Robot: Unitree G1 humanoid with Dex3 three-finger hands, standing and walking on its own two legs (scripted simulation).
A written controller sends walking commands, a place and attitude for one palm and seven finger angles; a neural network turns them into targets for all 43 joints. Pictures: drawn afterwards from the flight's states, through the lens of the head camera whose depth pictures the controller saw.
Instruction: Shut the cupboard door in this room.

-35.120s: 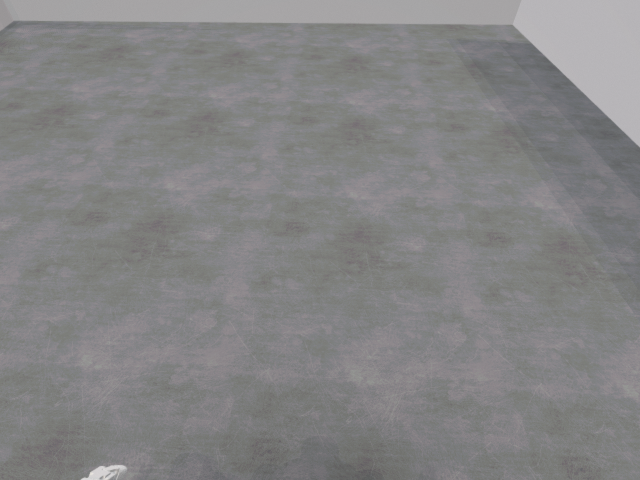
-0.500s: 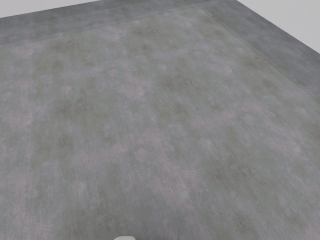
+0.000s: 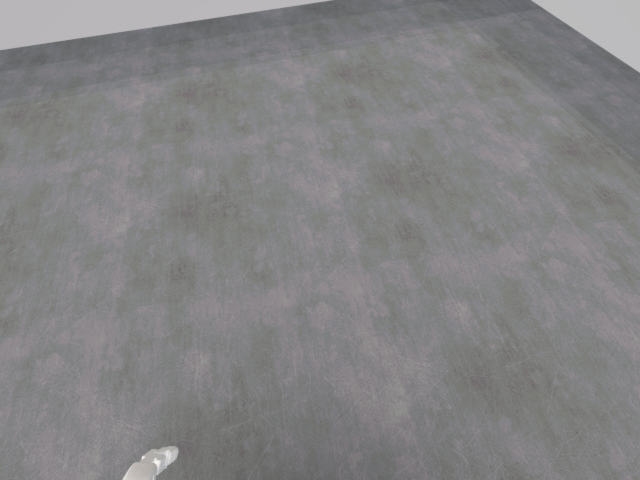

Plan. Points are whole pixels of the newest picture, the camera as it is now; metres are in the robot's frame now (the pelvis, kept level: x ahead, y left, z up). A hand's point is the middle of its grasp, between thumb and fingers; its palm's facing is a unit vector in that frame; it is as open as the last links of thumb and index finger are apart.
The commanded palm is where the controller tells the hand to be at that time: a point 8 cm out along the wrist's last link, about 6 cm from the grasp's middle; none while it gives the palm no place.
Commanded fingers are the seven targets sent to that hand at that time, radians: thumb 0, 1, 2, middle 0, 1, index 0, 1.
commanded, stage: turn or walk to find it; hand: left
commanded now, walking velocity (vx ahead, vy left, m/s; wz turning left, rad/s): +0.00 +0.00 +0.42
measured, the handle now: out of the picture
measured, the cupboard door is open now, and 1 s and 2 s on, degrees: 91 91 91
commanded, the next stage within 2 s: none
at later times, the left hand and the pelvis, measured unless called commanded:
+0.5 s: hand out of the picture -0.05 +0.22 -0.18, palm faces +0.30 -0.92 -0.24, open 7.3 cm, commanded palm none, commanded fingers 0.00 0.90 0.90 -0.20 -0.30 -0.20 -0.30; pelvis +0.00 +0.01 -0.01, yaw +15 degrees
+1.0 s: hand out of the picture +0.03 +0.20 -0.14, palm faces +0.42 -0.87 -0.27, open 7.3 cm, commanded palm none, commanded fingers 0.00 0.90 0.90 -0.20 -0.30 -0.20 -0.30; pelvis +0.01 -0.02 +0.00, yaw +26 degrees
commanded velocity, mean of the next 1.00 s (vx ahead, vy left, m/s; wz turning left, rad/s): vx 0.00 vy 0.00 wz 0.42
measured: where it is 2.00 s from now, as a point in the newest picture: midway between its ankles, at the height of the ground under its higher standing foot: outside the picture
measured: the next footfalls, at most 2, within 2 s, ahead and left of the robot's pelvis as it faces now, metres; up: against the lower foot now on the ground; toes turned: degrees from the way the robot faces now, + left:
left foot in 0.48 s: +0.00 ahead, +0.13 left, +0.00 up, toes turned +19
right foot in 0.94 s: +0.09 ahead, -0.09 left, +0.00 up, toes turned +19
